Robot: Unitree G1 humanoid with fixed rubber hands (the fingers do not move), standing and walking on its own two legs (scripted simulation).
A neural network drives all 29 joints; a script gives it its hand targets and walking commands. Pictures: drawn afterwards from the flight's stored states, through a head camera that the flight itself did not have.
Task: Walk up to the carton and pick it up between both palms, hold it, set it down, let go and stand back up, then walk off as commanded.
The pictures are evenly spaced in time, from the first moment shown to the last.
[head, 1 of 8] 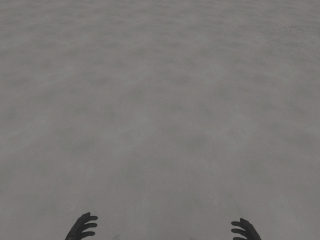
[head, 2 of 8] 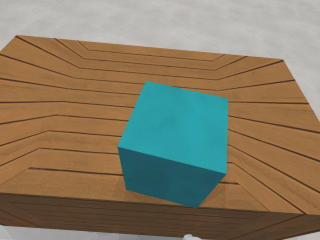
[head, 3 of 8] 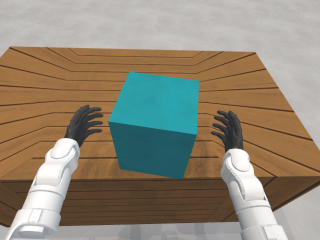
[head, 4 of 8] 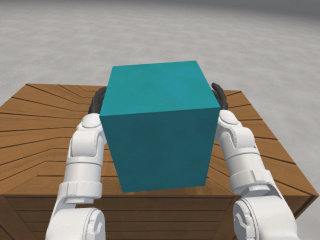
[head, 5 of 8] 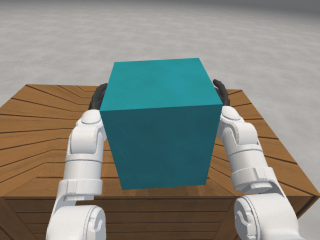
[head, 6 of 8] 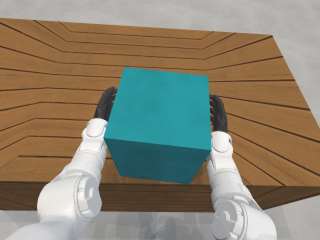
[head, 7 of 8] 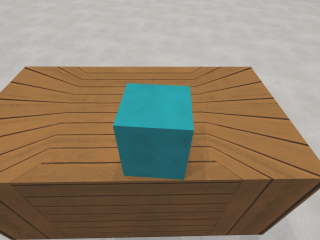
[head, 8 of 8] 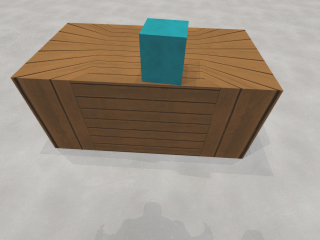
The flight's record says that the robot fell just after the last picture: no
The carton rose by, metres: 0.20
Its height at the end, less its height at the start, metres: +0.00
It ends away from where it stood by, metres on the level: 0.00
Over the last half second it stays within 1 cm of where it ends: yes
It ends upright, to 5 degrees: yes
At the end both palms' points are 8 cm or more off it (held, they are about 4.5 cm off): yes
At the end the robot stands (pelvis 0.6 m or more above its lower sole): yes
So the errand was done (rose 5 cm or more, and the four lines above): yes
